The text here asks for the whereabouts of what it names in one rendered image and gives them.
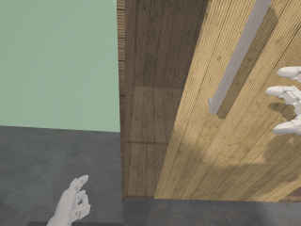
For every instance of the robot left hand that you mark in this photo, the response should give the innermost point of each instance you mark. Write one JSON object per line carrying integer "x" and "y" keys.
{"x": 68, "y": 203}

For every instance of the left robot forearm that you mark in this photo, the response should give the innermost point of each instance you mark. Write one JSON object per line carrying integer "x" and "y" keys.
{"x": 59, "y": 220}

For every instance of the robot right hand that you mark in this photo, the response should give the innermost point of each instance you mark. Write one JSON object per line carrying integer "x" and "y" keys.
{"x": 292, "y": 94}

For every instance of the wardrobe door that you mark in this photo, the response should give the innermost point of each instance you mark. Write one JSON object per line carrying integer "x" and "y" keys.
{"x": 234, "y": 155}
{"x": 296, "y": 193}

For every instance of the handle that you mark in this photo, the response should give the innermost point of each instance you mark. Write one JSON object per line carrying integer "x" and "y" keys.
{"x": 252, "y": 25}

